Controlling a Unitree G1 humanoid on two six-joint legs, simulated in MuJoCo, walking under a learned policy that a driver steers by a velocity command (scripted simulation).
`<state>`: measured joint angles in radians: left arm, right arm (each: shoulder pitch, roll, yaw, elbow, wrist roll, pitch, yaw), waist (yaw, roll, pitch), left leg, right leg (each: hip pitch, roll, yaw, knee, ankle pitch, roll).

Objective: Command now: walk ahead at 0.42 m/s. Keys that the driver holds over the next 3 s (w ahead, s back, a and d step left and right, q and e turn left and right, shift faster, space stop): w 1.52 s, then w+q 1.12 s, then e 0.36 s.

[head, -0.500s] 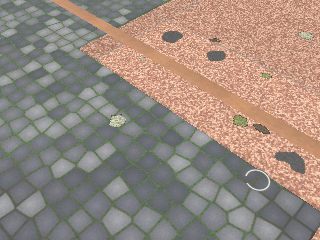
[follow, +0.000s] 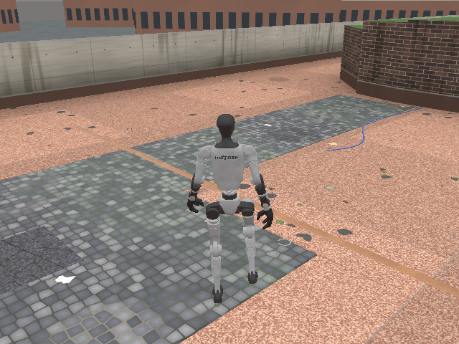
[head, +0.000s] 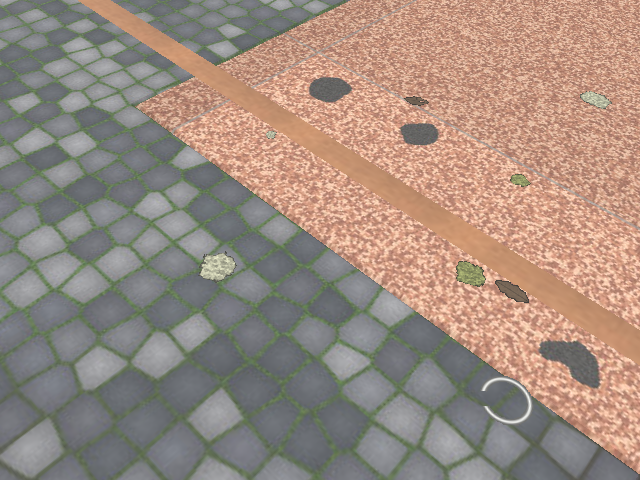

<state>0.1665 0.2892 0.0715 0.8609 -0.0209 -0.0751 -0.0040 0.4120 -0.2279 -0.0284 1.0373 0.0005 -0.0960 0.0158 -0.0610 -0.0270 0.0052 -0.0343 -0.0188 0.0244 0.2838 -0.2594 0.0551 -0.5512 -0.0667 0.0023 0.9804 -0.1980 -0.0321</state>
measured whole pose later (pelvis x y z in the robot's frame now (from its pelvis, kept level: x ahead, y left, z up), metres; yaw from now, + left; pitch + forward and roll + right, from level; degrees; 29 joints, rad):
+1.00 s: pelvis +0.57 +0.01 -0.01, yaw +0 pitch +1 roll +0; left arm 0.22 0.30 0.05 0.93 -0.02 -0.08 0.00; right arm 0.25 -0.25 -0.05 0.87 -0.01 -0.10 0.03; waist -0.02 -0.04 0.03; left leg -0.25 -0.04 0.07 0.37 -0.14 0.07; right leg -0.51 -0.09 0.03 1.12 -0.30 -0.04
